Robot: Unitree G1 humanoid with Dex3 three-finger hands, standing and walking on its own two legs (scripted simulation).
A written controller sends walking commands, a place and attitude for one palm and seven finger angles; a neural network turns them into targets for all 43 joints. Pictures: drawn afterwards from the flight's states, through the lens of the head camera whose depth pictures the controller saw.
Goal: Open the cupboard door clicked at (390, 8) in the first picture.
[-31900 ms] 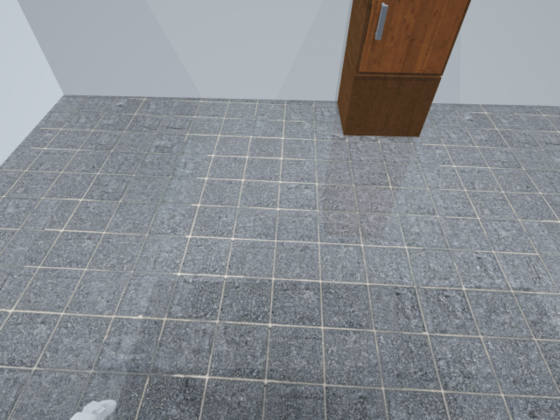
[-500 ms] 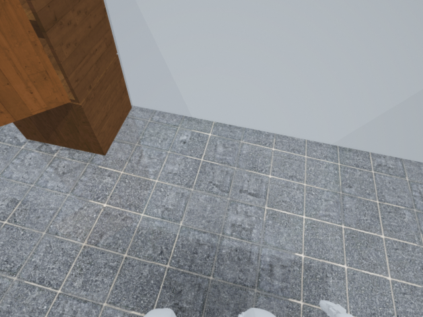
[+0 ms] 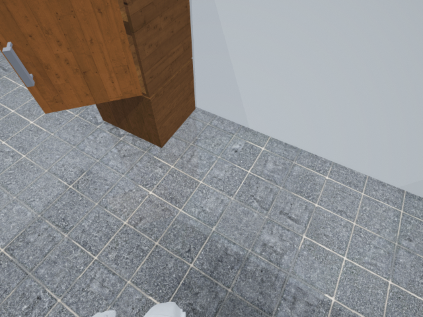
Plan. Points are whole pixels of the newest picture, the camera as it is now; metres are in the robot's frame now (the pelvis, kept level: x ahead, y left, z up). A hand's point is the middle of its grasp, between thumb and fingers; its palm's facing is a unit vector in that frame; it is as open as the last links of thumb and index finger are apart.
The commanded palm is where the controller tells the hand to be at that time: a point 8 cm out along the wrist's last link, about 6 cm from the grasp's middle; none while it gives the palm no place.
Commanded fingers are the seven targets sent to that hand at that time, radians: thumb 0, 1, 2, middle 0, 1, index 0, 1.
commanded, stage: turn to face it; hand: left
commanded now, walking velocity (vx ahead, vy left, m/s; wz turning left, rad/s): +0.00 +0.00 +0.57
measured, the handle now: (20, 64) +0.89 +0.74 -0.09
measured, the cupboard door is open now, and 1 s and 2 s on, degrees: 47 47 47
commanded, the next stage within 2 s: take the last steps up to it in 0.54 s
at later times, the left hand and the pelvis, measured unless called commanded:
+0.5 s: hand out of the picture +0.07 +0.21 -0.16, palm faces +0.24 -0.93 -0.29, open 7.4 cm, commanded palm none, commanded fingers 0.00 0.90 0.90 -0.20 -0.30 -0.20 -0.30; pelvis +0.02 -0.02 -0.01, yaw +13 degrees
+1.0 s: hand out of the picture +0.04 +0.22 -0.17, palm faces +0.40 -0.90 -0.19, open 7.4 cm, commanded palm none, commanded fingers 0.00 0.90 0.90 -0.20 -0.30 -0.20 -0.30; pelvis +0.06 +0.01 +0.01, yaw +22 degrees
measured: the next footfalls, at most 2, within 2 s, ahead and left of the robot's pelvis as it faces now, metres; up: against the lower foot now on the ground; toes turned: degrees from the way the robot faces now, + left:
left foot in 0.08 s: +0.04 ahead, +0.12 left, +0.00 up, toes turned +8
right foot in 0.46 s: +0.08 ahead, -0.14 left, +0.00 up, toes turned +9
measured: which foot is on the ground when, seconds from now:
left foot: up 0.00-0.06, down 0.08-0.46, up 0.48-0.76, down 0.78-1.00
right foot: down 0.00-0.08, up 0.10-0.44, down 0.46-0.78, up 0.80-1.00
